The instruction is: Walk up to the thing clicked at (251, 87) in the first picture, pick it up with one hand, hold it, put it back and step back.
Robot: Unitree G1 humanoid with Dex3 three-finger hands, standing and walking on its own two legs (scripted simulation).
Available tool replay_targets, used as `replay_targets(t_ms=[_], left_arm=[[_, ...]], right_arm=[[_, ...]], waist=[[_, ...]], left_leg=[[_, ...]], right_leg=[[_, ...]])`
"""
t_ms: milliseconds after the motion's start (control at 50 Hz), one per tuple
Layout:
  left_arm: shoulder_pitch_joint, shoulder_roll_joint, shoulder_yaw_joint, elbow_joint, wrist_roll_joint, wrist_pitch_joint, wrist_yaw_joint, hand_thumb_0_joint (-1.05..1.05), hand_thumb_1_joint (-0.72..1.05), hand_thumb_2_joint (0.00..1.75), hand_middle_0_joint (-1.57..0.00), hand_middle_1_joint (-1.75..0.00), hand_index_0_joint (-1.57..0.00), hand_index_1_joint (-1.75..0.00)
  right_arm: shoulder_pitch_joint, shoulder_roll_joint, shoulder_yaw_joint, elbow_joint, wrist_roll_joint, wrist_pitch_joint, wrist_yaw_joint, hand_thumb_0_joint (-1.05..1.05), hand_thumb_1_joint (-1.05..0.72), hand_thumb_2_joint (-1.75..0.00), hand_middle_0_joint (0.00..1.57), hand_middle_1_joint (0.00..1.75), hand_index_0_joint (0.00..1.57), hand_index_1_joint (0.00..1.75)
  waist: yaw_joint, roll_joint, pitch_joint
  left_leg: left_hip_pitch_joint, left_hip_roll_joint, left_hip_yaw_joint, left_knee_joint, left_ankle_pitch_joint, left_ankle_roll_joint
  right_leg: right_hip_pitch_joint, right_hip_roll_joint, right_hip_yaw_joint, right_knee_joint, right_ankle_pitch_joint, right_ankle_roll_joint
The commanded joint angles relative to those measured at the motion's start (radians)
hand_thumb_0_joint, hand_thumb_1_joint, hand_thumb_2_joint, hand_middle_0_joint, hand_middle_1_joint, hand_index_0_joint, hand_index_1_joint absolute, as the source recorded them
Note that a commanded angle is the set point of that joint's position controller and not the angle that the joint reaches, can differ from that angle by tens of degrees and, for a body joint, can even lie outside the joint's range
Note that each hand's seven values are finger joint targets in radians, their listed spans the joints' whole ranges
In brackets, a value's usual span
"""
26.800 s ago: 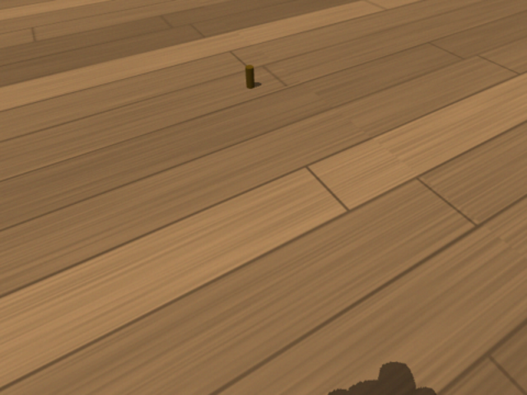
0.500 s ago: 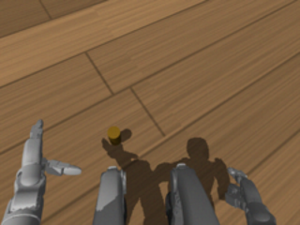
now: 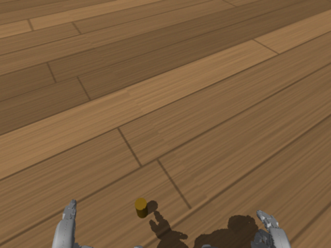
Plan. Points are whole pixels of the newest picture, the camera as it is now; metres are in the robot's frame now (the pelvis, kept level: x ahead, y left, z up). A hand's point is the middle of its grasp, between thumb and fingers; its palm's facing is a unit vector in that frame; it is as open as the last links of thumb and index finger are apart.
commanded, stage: home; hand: left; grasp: from the side
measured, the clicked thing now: (141, 208) +0.42 +0.13 -0.63
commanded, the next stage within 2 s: stand in 1.70 s
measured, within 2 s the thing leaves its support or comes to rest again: neither
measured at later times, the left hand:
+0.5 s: hand (93, 246) +0.17 +0.17 -0.04, palm faces +0.12 -0.95 -0.28, open 17.3 cm
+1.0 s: hand out of the picture +0.16 +0.17 -0.04, palm faces +0.11 -0.95 -0.28, open 17.3 cm
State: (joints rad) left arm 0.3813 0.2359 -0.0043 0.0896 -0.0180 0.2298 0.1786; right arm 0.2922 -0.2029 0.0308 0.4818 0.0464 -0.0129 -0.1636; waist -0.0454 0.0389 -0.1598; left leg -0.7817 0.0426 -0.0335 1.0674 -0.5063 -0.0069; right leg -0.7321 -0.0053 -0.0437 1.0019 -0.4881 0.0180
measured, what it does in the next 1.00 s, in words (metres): stands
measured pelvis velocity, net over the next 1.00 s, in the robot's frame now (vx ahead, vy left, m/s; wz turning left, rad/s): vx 0.00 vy -0.02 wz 0.01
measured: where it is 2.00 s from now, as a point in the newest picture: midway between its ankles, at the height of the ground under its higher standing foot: outside the picture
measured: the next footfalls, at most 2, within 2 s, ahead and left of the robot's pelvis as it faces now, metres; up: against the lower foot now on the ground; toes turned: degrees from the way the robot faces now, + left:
none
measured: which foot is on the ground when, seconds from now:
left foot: down 0.00-1.00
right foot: down 0.00-1.00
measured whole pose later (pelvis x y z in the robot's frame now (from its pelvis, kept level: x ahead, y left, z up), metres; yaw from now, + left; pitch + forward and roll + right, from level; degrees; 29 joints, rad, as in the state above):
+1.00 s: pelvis +0.00 -0.02 +0.02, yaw +1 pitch +8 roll -2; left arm 0.47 0.20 -0.02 0.00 -0.01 0.26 0.13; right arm 0.28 -0.21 0.03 0.50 0.02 -0.12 -0.18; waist -0.02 0.04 -0.11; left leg -0.63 0.05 -0.04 0.96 -0.45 -0.03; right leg -0.59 0.00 -0.05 0.91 -0.45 0.00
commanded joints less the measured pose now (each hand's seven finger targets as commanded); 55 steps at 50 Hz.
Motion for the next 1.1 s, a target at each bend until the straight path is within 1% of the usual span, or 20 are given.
replay_targets(t_ms=[0,100,160,200,260,300,400,420,500,540,580,660,700,740,800,880,900,940,1040,1080], left_arm=[[0.042,0.092,0.046,-0.253,0.001,-0.017,0.006,0.0,-0.51,0.08,-0.05,-0.06,-0.05,-0.06],[0.052,0.094,0.046,-0.353,0.003,-0.017,-0.008,0.0,-0.53,0.07,-0.05,-0.06,-0.05,-0.06],[0.101,0.045,0.024,-0.259,0.008,-0.012,-0.021,0.0,-0.5,0.08,-0.05,-0.06,-0.05,-0.06],[0.015,0.088,0.051,-0.373,0.01,-0.026,-0.019,0.0,-0.49,0.09,-0.06,-0.06,-0.05,-0.06],[0.096,0.06,0.04,-0.271,0.012,-0.017,-0.025,0.0,-0.49,0.09,-0.05,-0.06,-0.05,-0.06],[0.067,0.075,0.048,-0.319,0.013,-0.021,-0.022,0.0,-0.51,0.08,-0.05,-0.06,-0.05,-0.06],[0.106,0.062,0.044,-0.255,0.012,-0.012,-0.027,0.0,-0.51,0.08,-0.05,-0.06,-0.05,-0.06],[0.035,0.089,0.054,-0.355,0.01,-0.021,-0.025,0.0,-0.52,0.07,-0.05,-0.06,-0.05,-0.06],[0.115,0.056,0.04,-0.233,0.01,-0.009,-0.03,0.0,-0.53,0.07,-0.05,-0.06,-0.05,-0.06],[0.058,0.084,0.053,-0.32,0.011,-0.021,-0.028,0.0,-0.52,0.07,-0.05,-0.06,-0.05,-0.06],[0.119,0.057,0.042,-0.237,0.011,-0.009,-0.032,0.0,-0.53,0.07,-0.05,-0.06,-0.05,-0.06],[0.012,0.107,0.067,-0.348,0.011,-0.025,-0.029,0.0,-0.53,0.07,-0.05,-0.06,-0.05,-0.06],[0.109,0.037,0.028,-0.202,0.011,-0.013,-0.036,0.0,-0.54,0.06,-0.05,-0.06,-0.05,-0.06],[0.008,0.094,0.064,-0.329,0.007,-0.024,-0.031,0.0,-0.53,0.07,-0.05,-0.06,-0.05,-0.06],[0.09,0.057,0.04,-0.244,0.009,-0.015,-0.037,0.0,-0.54,0.06,-0.05,-0.06,-0.05,-0.06],[0.037,0.098,0.067,-0.321,0.01,-0.025,-0.034,0.0,-0.53,0.07,-0.05,-0.06,-0.05,-0.06],[0.101,0.052,0.04,-0.218,0.013,-0.018,-0.038,0.0,-0.51,0.08,-0.05,-0.06,-0.05,-0.06],[0.036,0.092,0.065,-0.315,0.011,-0.026,-0.034,0.0,-0.52,0.07,-0.05,-0.06,-0.05,-0.06],[0.076,0.055,0.046,-0.234,0.012,-0.02,-0.039,0.0,-0.52,0.08,-0.05,-0.06,-0.05,-0.06],[0.019,0.09,0.061,-0.311,0.011,-0.028,-0.037,0.0,-0.51,0.08,-0.05,-0.07,-0.06,-0.06]], right_arm=[[-0.071,-0.118,-0.05,-0.169,-0.011,-0.072,-0.027,0.0,-0.9,-0.9,0.2,0.3,0.2,0.3],[-0.067,-0.118,-0.052,-0.176,-0.018,-0.098,-0.031,0.0,-0.9,-0.9,0.2,0.3,0.2,0.3],[-0.066,-0.118,-0.052,-0.173,-0.026,-0.115,-0.027,0.0,-0.9,-0.9,0.2,0.3,0.2,0.3],[-0.067,-0.125,-0.059,-0.173,-0.029,-0.122,-0.028,0.0,-0.9,-0.9,0.2,0.3,0.2,0.3],[-0.061,-0.119,-0.053,-0.16,-0.032,-0.135,-0.025,0.0,-0.9,-0.9,0.2,0.3,0.2,0.3],[-0.059,-0.125,-0.058,-0.16,-0.034,-0.137,-0.027,0.0,-0.9,-0.9,0.2,0.3,0.2,0.3],[-0.079,-0.117,-0.049,-0.153,-0.034,-0.143,-0.023,0.0,-0.9,-0.9,0.2,0.3,0.2,0.3],[-0.072,-0.126,-0.056,-0.157,-0.035,-0.143,-0.024,0.0,-0.9,-0.9,0.2,0.3,0.2,0.3],[-0.079,-0.117,-0.048,-0.145,-0.032,-0.145,-0.022,0.0,-0.9,-0.9,0.2,0.3,0.2,0.3],[-0.083,-0.125,-0.056,-0.156,-0.035,-0.145,-0.025,0.0,-0.9,-0.9,0.2,0.3,0.2,0.3],[-0.079,-0.12,-0.052,-0.148,-0.035,-0.146,-0.021,0.0,-0.9,-0.9,0.2,0.3,0.2,0.3],[-0.084,-0.128,-0.057,-0.15,-0.032,-0.15,-0.025,0.0,-0.9,-0.9,0.2,0.3,0.2,0.3],[-0.088,-0.116,-0.049,-0.148,-0.032,-0.156,-0.023,0.0,-0.9,-0.9,0.2,0.3,0.2,0.3],[-0.088,-0.123,-0.052,-0.152,-0.03,-0.16,-0.024,0.0,-0.9,-0.9,0.2,0.3,0.2,0.3],[-0.088,-0.115,-0.046,-0.145,-0.033,-0.164,-0.024,0.0,-0.9,-0.9,0.2,0.3,0.2,0.3],[-0.082,-0.119,-0.052,-0.143,-0.033,-0.163,-0.029,0.0,-0.9,-0.9,0.2,0.3,0.2,0.3],[-0.08,-0.117,-0.048,-0.139,-0.033,-0.165,-0.028,0.0,-0.9,-0.9,0.2,0.3,0.2,0.3],[-0.08,-0.117,-0.051,-0.139,-0.035,-0.165,-0.031,0.0,-0.9,-0.9,0.2,0.3,0.2,0.3],[-0.088,-0.114,-0.047,-0.13,-0.036,-0.172,-0.031,0.0,-0.9,-0.9,0.2,0.3,0.2,0.3],[-0.087,-0.116,-0.048,-0.133,-0.036,-0.172,-0.032,0.0,-0.9,-0.9,0.2,0.3,0.2,0.3]], waist=[[0.011,0.004,-0.055],[0.011,0.014,-0.022],[-0.002,-0.023,-0.008],[0.008,0.007,-0.054],[0.006,-0.016,-0.036],[0.006,0.009,-0.092],[0.015,-0.011,-0.041],[0.016,0.015,-0.083],[0.015,-0.02,-0.021],[0.016,-0.015,-0.076],[0.018,-0.016,-0.037],[0.021,0.027,-0.044],[0.012,-0.036,0.0],[0.02,0.007,-0.023],[0.021,-0.026,-0.012],[0.023,-0.001,-0.063],[0.012,-0.041,-0.024],[0.021,-0.005,-0.059],[0.021,-0.005,-0.012],[0.02,0.01,-0.032]], left_leg=[[0.17,-0.022,0.009,-0.235,0.194,0.011],[0.202,-0.022,0.012,-0.265,0.199,0.007],[0.205,-0.022,0.008,-0.26,0.218,0.009],[0.232,-0.025,0.012,-0.256,0.241,0.008],[0.235,-0.031,0.022,-0.248,0.253,0.009],[0.263,-0.031,0.021,-0.24,0.313,0.006],[0.235,-0.032,0.017,-0.251,0.269,0.009],[0.255,-0.033,0.02,-0.245,0.297,0.008],[0.228,-0.035,0.027,-0.243,0.276,0.012],[0.245,-0.036,0.028,-0.237,0.297,0.013],[0.227,-0.035,0.027,-0.248,0.258,0.013],[0.243,-0.035,0.027,-0.269,0.207,0.009],[0.217,-0.031,0.022,-0.275,0.175,0.013],[0.225,-0.033,0.025,-0.281,0.15,0.011],[0.21,-0.038,0.03,-0.266,0.166,0.016],[0.237,-0.036,0.034,-0.258,0.207,0.014],[0.227,-0.034,0.032,-0.258,0.204,0.015],[0.234,-0.038,0.037,-0.251,0.219,0.015],[0.228,-0.033,0.03,-0.273,0.181,0.011],[0.236,-0.035,0.03,-0.271,0.18,0.011]], right_leg=[[0.123,0.033,-0.036,-0.188,0.18,-0.027],[0.145,0.035,-0.037,-0.213,0.172,-0.027],[0.148,0.034,-0.034,-0.216,0.19,-0.025],[0.169,0.03,-0.027,-0.214,0.209,-0.026],[0.175,0.029,-0.022,-0.222,0.226,-0.021],[0.202,0.027,-0.017,-0.214,0.285,-0.023],[0.198,0.028,-0.023,-0.234,0.242,-0.022],[0.211,0.026,-0.019,-0.229,0.272,-0.023],[0.195,0.024,-0.017,-0.242,0.262,-0.017],[0.218,0.022,-0.015,-0.24,0.286,-0.016],[0.2,0.026,-0.016,-0.245,0.242,-0.02],[0.185,0.025,-0.015,-0.252,0.187,-0.023],[0.168,0.031,-0.021,-0.256,0.155,-0.021],[0.171,0.027,-0.016,-0.26,0.134,-0.023],[0.178,0.024,-0.013,-0.268,0.15,-0.019],[0.195,0.022,-0.007,-0.257,0.191,-0.019],[0.186,0.025,-0.011,-0.255,0.188,-0.017],[0.196,0.02,-0.005,-0.259,0.206,-0.018],[0.177,0.026,-0.013,-0.255,0.164,-0.02],[0.18,0.024,-0.012,-0.259,0.161,-0.02]])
